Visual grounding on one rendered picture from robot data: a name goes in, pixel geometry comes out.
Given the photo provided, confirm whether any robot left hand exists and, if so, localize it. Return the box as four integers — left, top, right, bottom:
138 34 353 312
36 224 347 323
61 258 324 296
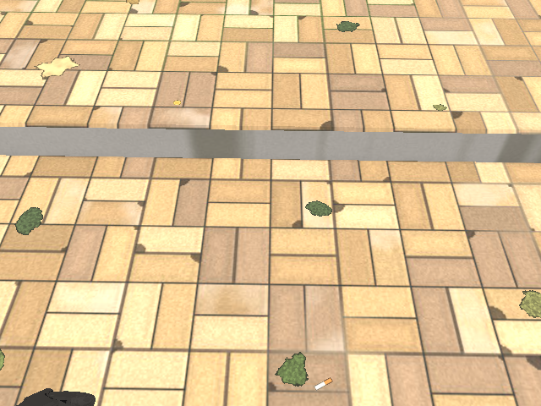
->
16 388 96 406

